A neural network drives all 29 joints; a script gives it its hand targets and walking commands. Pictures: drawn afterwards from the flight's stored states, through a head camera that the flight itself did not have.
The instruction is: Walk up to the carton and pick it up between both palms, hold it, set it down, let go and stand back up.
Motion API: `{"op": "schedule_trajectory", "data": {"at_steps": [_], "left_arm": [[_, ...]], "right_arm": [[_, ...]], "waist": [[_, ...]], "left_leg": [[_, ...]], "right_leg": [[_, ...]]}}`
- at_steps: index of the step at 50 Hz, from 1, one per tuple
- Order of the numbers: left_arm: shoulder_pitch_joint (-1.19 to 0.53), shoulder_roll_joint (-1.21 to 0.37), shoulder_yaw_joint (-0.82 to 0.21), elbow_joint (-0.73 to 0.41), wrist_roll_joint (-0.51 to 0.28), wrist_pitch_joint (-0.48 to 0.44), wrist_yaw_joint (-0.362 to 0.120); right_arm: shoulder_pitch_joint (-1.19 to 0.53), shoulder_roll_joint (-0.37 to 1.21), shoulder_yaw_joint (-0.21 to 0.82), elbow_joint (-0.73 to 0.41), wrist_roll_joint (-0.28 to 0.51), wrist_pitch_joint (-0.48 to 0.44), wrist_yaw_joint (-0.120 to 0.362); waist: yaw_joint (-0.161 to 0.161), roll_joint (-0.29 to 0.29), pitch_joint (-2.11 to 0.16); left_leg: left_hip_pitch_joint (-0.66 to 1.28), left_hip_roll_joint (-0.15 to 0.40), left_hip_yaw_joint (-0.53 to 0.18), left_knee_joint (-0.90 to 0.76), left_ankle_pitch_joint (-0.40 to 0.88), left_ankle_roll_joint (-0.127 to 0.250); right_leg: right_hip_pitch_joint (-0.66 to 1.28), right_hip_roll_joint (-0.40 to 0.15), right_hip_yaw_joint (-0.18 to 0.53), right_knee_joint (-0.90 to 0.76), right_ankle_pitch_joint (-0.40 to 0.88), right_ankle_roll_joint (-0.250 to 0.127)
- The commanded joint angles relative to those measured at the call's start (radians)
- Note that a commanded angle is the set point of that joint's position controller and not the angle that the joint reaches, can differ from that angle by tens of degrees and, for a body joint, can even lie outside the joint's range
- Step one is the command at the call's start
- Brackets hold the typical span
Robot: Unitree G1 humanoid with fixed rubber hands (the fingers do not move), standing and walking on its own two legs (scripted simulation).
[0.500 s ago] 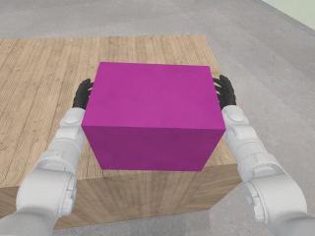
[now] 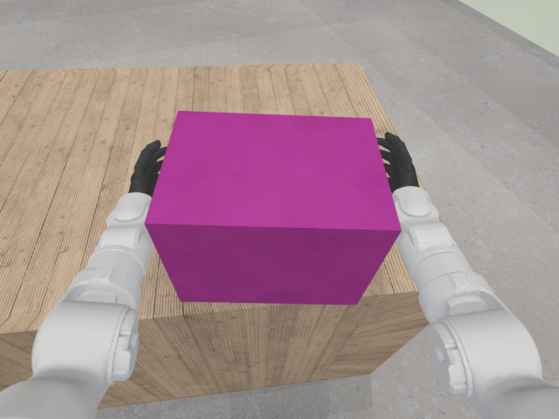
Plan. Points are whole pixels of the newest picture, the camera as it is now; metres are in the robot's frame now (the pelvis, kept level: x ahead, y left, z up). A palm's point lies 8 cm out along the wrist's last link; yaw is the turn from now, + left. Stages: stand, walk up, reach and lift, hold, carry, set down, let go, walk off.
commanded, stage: reach and lift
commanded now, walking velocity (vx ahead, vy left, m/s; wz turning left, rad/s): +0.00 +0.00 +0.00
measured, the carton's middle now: (272, 213) +0.40 +0.03 +0.04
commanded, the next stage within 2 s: none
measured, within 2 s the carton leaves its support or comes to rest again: leaves its support in 0.26 s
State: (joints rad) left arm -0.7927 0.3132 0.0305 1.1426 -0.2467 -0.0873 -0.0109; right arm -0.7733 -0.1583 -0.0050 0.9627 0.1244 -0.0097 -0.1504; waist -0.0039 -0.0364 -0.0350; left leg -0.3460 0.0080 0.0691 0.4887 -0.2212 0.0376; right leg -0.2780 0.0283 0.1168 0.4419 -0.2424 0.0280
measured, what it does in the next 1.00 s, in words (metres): stands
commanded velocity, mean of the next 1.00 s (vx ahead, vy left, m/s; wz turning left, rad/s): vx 0.00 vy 0.00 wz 0.00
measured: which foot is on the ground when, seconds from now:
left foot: down 0.00-1.00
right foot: down 0.00-1.00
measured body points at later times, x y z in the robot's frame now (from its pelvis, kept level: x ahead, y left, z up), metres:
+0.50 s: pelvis -0.01 +0.00 +0.00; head -0.01 +0.01 +0.45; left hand +0.40 +0.22 +0.09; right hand +0.41 -0.16 +0.11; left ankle +0.02 +0.09 -0.74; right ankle -0.01 -0.14 -0.74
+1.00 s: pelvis -0.01 +0.00 +0.00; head -0.03 +0.01 +0.45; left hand +0.39 +0.22 +0.11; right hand +0.40 -0.17 +0.13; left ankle +0.02 +0.09 -0.74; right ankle -0.01 -0.14 -0.74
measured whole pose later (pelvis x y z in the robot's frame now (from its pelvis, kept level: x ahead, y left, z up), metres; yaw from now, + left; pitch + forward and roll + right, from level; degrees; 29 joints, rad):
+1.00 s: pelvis -0.01 +0.00 +0.00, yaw +0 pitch +4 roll -1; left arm -0.70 0.28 0.03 1.00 -0.22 -0.03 0.04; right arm -0.71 -0.14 -0.07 0.92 0.23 -0.02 -0.11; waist 0.00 0.01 -0.14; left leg -0.35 0.01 0.07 0.49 -0.21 0.04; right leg -0.28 0.03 0.12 0.43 -0.22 0.03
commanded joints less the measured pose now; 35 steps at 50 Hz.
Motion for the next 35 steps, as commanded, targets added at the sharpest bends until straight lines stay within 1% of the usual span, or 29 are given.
{"op": "schedule_trajectory", "data": {"at_steps": [1,4,6,9,20,23,25,29,32,35], "left_arm": [[-0.684,-0.672,-0.077,-0.26,0.216,-0.133,-0.174],[-0.7,-0.705,-0.096,-0.26,0.205,-0.145,-0.181],[-0.726,-0.725,-0.123,-0.271,0.19,-0.16,-0.179],[-0.766,-0.744,-0.149,-0.289,0.17,-0.182,-0.173],[-0.881,-0.73,-0.177,-0.301,0.137,-0.238,-0.148],[-0.89,-0.724,-0.187,-0.29,0.125,-0.248,-0.145],[-0.884,-0.715,-0.18,-0.27,0.131,-0.248,-0.144],[-0.877,-0.717,-0.197,-0.291,0.117,-0.231,-0.139],[-0.865,-0.727,-0.213,-0.325,0.111,-0.205,-0.134],[-0.865,-0.74,-0.235,-0.386,0.096,-0.178,-0.125]], "right_arm": [[-0.547,0.736,0.075,-0.219,-0.096,-0.1,0.171],[-0.548,0.747,0.099,-0.226,-0.097,-0.116,0.185],[-0.552,0.763,0.116,-0.234,-0.094,-0.128,0.187],[-0.576,0.777,0.131,-0.245,-0.092,-0.144,0.187],[-0.672,0.78,0.158,-0.232,-0.083,-0.212,0.182],[-0.675,0.771,0.16,-0.218,-0.084,-0.224,0.181],[-0.67,0.758,0.152,-0.2,-0.084,-0.225,0.181],[-0.663,0.753,0.164,-0.199,-0.069,-0.215,0.178],[-0.66,0.745,0.184,-0.218,-0.053,-0.196,0.175],[-0.663,0.746,0.219,-0.257,-0.023,-0.175,0.174]], "waist": [[0.03,0.154,-0.664],[0.036,0.151,-0.694],[0.034,0.145,-0.727],[0.037,0.135,-0.752],[0.052,0.107,-0.742],[0.049,0.101,-0.744],[0.049,0.098,-0.718],[0.043,0.097,-0.694],[0.04,0.103,-0.69],[0.045,0.112,-0.701]], "left_leg": [[0.349,0.011,-0.06,0.009,0.631,-0.083],[0.365,0.009,-0.061,0.002,0.661,-0.09],[0.362,0.008,-0.066,0.005,0.673,-0.095],[0.35,0.008,-0.07,0.0,0.648,-0.098],[0.313,0.011,-0.063,-0.038,0.493,-0.088],[0.308,0.012,-0.063,-0.049,0.453,-0.084],[0.301,0.012,-0.06,-0.059,0.416,-0.081],[0.308,0.012,-0.06,-0.069,0.394,-0.081],[0.326,0.012,-0.064,-0.073,0.412,-0.084],[0.349,0.009,-0.069,-0.07,0.443,-0.088]], "right_leg": [[0.009,-0.024,-0.137,-0.075,0.335,-0.042],[0.035,-0.015,-0.142,-0.08,0.378,-0.036],[0.049,-0.012,-0.141,-0.076,0.409,-0.034],[0.051,-0.008,-0.142,-0.076,0.405,-0.034],[0.041,-0.002,-0.141,-0.091,0.3,-0.033],[0.037,0.001,-0.143,-0.095,0.265,-0.033],[0.033,0.002,-0.142,-0.102,0.233,-0.034],[0.026,0.01,-0.146,-0.112,0.199,-0.036],[0.018,0.016,-0.147,-0.12,0.189,-0.037],[0.012,0.023,-0.145,-0.124,0.198,-0.037]]}}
